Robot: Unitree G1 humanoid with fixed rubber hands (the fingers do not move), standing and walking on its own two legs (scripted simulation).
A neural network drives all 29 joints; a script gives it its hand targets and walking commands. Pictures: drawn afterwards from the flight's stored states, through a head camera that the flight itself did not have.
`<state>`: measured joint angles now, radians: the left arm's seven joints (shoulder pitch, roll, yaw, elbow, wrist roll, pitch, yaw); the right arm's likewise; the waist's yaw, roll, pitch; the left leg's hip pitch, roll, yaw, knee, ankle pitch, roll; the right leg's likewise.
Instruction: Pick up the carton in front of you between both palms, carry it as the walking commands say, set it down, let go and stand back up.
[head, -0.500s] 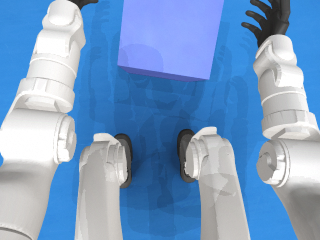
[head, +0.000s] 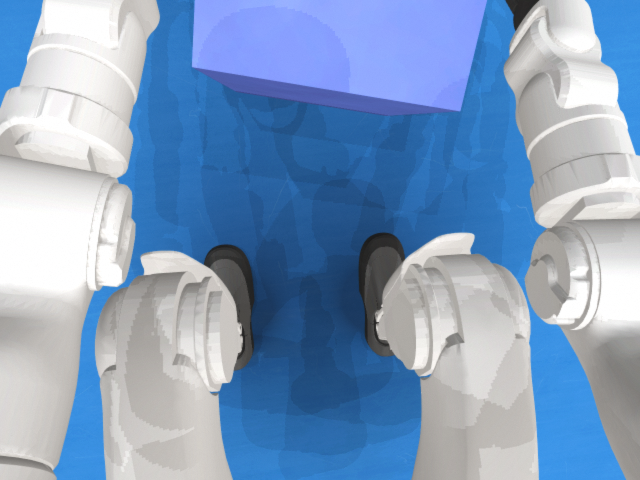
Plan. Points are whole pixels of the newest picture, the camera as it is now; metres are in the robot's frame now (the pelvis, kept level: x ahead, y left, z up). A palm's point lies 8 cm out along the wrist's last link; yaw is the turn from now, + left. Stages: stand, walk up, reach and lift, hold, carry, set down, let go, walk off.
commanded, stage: reach and lift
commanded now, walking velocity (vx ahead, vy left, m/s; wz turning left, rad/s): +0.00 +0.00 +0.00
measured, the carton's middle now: out of the picture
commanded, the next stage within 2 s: none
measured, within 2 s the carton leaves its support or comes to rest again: leaves its support in 0.62 s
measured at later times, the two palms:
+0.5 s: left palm out of the picture +0.58 +0.12 -0.17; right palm out of the picture +0.53 -0.18 -0.17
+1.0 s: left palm out of the picture +0.53 +0.14 -0.01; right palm out of the picture +0.50 -0.16 -0.01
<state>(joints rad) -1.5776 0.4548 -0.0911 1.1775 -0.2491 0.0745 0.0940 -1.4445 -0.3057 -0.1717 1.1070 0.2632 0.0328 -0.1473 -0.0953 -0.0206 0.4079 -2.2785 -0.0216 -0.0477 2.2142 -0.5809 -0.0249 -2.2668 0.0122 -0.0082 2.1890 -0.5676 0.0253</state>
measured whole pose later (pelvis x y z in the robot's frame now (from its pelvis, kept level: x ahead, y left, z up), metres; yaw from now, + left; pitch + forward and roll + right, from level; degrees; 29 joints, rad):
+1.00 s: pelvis +0.00 +0.00 +0.06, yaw +2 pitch +42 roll -2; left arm -1.25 0.11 0.38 0.89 0.17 0.35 0.08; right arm -1.13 -0.03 -0.53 0.73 -0.15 0.36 -0.07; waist -0.07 0.02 -0.06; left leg -2.21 -0.06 -0.05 1.99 -0.52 -0.04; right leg -2.19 0.03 0.02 1.98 -0.54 0.04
